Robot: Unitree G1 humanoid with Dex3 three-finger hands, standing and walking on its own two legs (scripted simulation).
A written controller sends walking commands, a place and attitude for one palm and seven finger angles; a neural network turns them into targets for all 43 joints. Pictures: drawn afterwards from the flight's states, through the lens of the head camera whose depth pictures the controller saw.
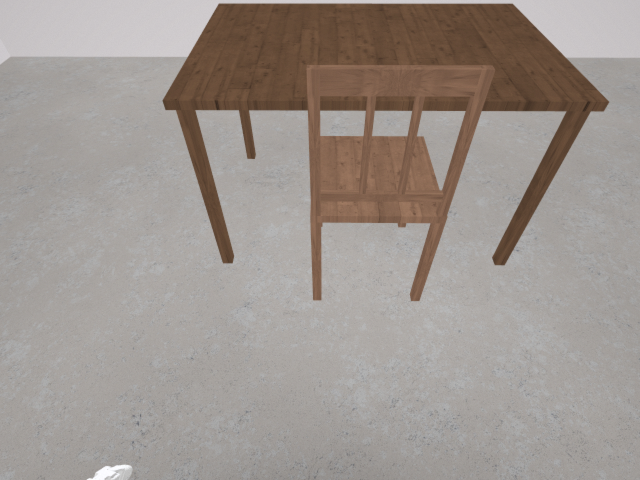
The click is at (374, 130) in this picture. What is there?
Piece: chair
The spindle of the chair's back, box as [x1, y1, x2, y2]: [359, 96, 375, 193]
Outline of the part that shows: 375,96 367,96 359,193 365,193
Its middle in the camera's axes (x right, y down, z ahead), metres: +0.11 -0.23 +0.97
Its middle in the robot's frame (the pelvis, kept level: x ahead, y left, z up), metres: +0.88 -0.07 -0.09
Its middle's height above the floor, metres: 0.68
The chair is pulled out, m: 0.00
